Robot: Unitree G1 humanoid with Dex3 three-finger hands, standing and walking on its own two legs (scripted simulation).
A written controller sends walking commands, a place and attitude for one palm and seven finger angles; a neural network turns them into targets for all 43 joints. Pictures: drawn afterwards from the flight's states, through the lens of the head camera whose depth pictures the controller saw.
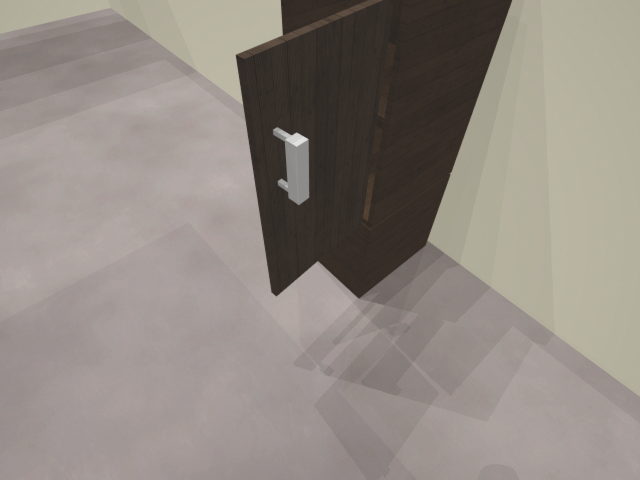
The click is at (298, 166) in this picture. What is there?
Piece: cupboard door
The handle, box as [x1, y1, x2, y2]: [273, 127, 308, 204]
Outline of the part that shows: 277,127 273,129 273,134 285,142 287,181 286,182 280,179 278,181 278,185 288,192 289,198 299,204 308,197 308,139 298,133 290,135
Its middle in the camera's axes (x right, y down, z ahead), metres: -0.06 -0.13 +0.66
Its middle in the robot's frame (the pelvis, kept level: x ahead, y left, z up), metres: +0.59 +0.09 +0.05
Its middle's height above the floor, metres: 0.83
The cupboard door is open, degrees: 96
